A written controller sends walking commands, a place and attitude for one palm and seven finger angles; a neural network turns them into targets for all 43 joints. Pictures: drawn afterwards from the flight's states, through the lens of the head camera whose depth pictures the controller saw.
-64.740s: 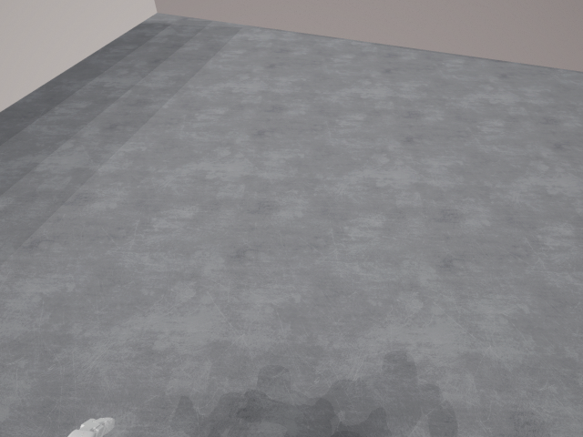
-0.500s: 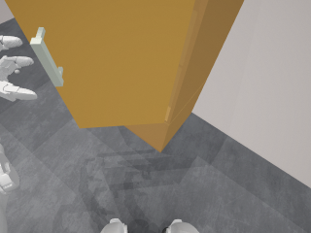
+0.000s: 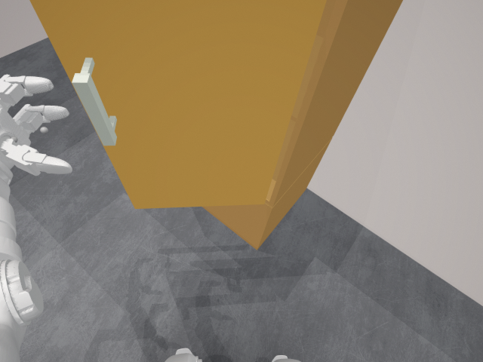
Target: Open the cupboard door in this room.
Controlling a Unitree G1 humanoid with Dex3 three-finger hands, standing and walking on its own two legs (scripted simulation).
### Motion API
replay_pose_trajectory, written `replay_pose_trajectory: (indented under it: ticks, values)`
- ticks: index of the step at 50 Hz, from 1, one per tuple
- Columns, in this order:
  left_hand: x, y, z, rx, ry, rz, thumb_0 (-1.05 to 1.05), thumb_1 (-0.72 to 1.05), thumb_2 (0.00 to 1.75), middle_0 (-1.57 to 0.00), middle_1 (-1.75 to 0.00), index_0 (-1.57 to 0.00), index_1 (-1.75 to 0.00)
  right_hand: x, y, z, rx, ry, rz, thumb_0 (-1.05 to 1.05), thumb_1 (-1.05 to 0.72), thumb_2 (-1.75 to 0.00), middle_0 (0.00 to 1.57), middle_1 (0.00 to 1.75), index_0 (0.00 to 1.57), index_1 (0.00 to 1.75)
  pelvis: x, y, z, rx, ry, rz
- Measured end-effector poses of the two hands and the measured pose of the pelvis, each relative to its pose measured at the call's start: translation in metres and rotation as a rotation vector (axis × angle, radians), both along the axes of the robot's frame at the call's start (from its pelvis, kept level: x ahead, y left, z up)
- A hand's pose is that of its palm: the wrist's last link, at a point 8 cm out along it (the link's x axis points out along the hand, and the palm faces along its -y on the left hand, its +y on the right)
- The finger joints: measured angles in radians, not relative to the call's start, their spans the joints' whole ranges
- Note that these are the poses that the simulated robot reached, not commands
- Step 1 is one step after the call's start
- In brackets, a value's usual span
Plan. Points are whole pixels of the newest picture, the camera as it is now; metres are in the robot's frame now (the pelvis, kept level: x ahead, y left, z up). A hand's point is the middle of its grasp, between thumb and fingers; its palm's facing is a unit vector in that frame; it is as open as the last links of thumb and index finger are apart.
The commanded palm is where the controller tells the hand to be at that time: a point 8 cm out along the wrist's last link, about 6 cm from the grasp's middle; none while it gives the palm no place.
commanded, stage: move the hooked fingers beside the handle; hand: left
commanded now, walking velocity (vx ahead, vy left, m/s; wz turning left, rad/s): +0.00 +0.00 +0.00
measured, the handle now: (99, 104) +0.50 +0.23 +0.11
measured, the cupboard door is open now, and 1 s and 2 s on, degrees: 43 43 43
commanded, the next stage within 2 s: slide the fingers in behind the handle in 0.30 s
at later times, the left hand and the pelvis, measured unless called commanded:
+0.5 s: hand (41, 130) +0.44 +0.29 +0.12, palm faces +0.06 -1.00 -0.01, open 14.0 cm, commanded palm +0.42 +0.33 +0.11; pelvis -0.01 -0.01 +0.00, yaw +0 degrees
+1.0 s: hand (71, 129) +0.44 +0.25 +0.12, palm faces +0.05 -1.00 +0.01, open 14.0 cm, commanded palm +0.42 +0.30 +0.11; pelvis -0.01 +0.00 +0.00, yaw +0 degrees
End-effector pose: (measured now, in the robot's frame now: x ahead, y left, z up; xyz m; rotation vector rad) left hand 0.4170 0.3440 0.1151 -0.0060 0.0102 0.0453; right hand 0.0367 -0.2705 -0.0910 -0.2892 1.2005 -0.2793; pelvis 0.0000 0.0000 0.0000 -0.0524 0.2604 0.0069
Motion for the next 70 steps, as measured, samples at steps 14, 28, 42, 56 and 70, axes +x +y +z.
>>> replay_pose_trajectory:
  ticks: [14,28,42,56,70]
  values:
    - [0.000,-0.005,0.003,0.006,0.006,0.022,-0.01,-0.50,0.30,-0.30,-1.20,-0.30,-1.20,0.003,-0.004,-0.001,-0.004,-0.035,0.020,0.00,-0.90,-0.90,0.21,0.30,0.21,0.30,-0.009,-0.006,-0.002,0.003,-0.005,0.002]
    - [-0.003,-0.005,0.003,0.012,-0.004,-0.004,-0.01,-0.50,0.30,-0.30,-1.20,-0.30,-1.20,-0.045,-0.013,-0.002,-0.026,0.089,-0.034,0.00,-0.91,-0.90,0.21,0.30,0.21,0.30,-0.013,-0.007,-0.003,0.001,0.002,0.002]
    - [0.009,-0.032,-0.001,-0.006,-0.010,-0.007,-0.01,-0.50,0.30,-0.30,-1.20,-0.30,-1.20,-0.027,-0.003,-0.003,0.005,0.010,-0.037,0.00,-0.91,-0.90,0.21,0.30,0.21,0.30,-0.010,-0.005,-0.002,0.006,-0.005,-0.012]
    - [0.000,-0.045,-0.001,-0.004,-0.007,0.004,-0.01,-0.50,0.30,-0.30,-1.20,-0.30,-1.20,-0.003,0.001,-0.006,0.037,-0.037,0.005,0.00,-0.90,-0.90,0.21,0.30,0.21,0.30,-0.009,-0.006,0.000,0.010,-0.028,0.000]
    - [0.000,-0.068,0.000,-0.002,-0.015,0.001,-0.01,-0.50,0.30,-0.30,-1.20,-0.30,-1.20,-0.005,-0.007,-0.005,0.036,-0.052,-0.006,0.00,-0.91,-0.90,0.21,0.30,0.20,0.30,-0.010,-0.011,0.001,0.016,-0.042,-0.002]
